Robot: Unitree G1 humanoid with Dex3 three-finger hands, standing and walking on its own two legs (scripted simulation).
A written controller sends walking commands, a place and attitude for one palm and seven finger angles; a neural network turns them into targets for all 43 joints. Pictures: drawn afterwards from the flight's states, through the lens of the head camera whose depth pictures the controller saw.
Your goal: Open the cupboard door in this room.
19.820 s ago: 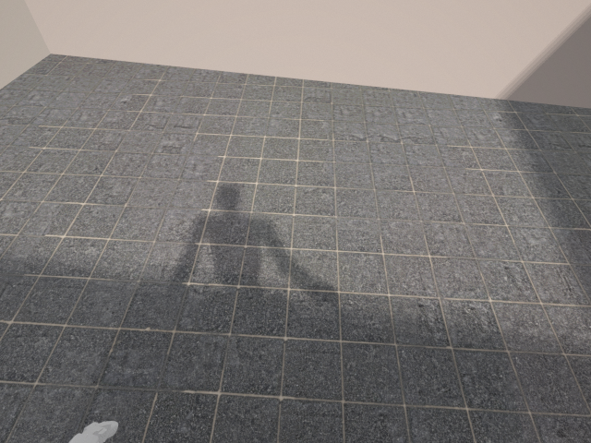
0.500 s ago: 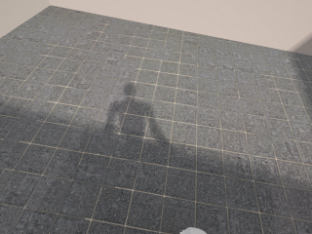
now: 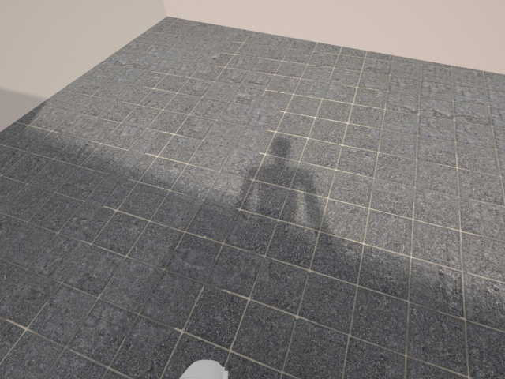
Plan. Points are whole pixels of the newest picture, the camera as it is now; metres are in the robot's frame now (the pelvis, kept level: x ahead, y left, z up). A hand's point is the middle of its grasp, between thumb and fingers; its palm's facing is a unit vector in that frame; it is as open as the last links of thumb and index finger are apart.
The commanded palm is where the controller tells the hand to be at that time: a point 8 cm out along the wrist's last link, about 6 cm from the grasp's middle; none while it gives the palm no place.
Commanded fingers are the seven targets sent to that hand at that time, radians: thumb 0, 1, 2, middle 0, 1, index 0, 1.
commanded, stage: turn or walk to find it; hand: left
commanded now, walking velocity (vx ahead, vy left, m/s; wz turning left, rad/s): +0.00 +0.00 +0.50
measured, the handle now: out of the picture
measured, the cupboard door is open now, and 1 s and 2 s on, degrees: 0 0 0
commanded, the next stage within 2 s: none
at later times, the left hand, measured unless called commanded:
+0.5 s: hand out of the picture +0.01 +0.27 -0.17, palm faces +0.30 -0.92 -0.25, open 7.4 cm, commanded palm none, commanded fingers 0.00 0.90 0.90 -0.20 -0.30 -0.20 -0.30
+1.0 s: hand out of the picture -0.06 +0.19 -0.16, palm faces +0.51 -0.82 -0.26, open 7.4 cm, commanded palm none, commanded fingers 0.00 0.90 0.90 -0.20 -0.30 -0.20 -0.30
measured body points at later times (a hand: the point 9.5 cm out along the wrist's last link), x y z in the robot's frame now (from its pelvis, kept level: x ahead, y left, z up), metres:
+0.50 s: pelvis -0.01 +0.04 +0.00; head +0.02 +0.06 +0.45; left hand -0.01 +0.32 -0.15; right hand +0.15 -0.17 -0.14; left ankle -0.04 +0.15 -0.74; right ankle +0.01 -0.11 -0.67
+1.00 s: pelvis -0.01 -0.01 +0.00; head +0.04 -0.01 +0.44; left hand -0.08 +0.23 -0.14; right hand +0.16 -0.21 -0.16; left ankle -0.11 +0.12 -0.68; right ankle +0.04 -0.09 -0.74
